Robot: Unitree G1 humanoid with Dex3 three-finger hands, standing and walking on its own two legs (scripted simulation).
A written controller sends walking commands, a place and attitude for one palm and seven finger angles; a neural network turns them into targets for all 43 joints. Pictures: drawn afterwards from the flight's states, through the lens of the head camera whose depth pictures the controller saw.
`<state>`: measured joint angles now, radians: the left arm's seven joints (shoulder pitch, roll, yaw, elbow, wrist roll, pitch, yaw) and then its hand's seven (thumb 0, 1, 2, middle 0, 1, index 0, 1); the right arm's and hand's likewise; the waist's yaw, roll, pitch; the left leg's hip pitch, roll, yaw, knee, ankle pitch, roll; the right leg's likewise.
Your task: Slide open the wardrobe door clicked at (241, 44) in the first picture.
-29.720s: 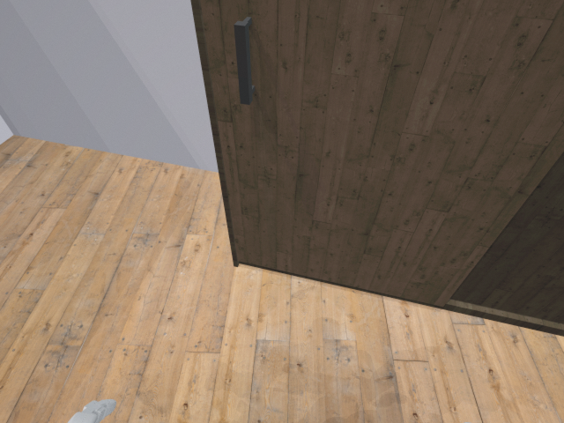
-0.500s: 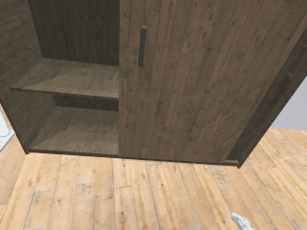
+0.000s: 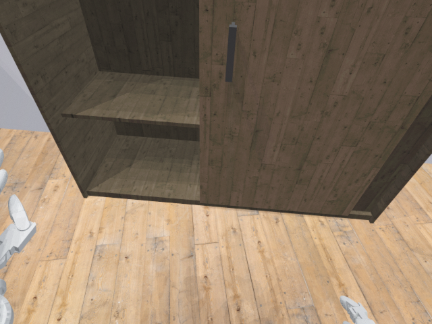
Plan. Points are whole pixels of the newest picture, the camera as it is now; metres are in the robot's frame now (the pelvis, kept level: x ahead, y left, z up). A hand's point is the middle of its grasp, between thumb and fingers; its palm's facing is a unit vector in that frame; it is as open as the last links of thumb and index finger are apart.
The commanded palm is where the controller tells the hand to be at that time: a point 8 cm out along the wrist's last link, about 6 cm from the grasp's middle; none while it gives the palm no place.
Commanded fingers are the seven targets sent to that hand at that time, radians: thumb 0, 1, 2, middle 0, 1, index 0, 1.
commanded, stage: stop stepping back and stand still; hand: left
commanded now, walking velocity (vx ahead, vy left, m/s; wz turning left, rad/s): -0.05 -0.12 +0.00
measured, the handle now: (230, 52) +0.87 +0.04 +0.15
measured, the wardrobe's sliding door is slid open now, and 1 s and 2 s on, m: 0.66 0.66 0.66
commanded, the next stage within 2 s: let the arm hang, fingers relaxed in 0.72 s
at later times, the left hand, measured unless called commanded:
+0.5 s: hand (61, 202) +0.25 +0.28 +0.14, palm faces +0.41 -0.80 -0.44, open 7.4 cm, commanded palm +0.19 +0.31 +0.18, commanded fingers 0.00 0.90 0.90 -0.20 -0.30 -0.20 -0.30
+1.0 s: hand (91, 301) +0.18 +0.26 -0.08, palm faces +0.04 -0.92 -0.38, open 7.4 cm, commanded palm none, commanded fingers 0.00 0.90 0.90 -0.20 -0.30 -0.20 -0.30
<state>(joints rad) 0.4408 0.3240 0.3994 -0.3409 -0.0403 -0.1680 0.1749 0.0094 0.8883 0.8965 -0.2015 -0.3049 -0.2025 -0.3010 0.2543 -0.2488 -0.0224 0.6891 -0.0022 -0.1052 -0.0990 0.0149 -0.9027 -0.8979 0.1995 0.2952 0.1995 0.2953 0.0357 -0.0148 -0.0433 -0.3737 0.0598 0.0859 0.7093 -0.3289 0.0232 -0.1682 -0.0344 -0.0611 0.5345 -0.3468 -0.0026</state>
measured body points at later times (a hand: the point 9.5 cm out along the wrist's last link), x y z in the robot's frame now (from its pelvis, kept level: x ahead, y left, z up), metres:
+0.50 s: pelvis +0.05 +0.01 +0.00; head +0.06 +0.01 +0.45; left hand +0.22 +0.32 +0.16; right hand +0.19 -0.23 -0.10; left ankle +0.04 +0.12 -0.73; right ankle +0.04 -0.10 -0.73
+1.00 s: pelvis +0.01 +0.03 +0.00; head +0.02 +0.00 +0.44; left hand +0.17 +0.31 -0.05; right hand +0.18 -0.23 -0.12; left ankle +0.04 +0.12 -0.73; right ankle +0.04 -0.10 -0.73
